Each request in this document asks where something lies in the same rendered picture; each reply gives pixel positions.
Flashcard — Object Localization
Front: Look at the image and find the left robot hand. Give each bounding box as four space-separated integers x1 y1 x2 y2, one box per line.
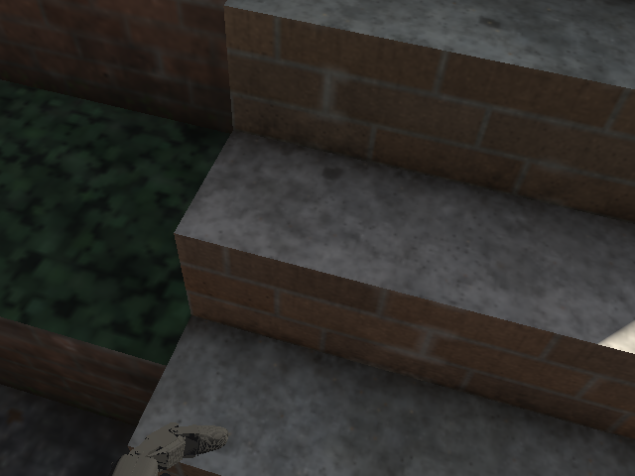
108 422 228 476

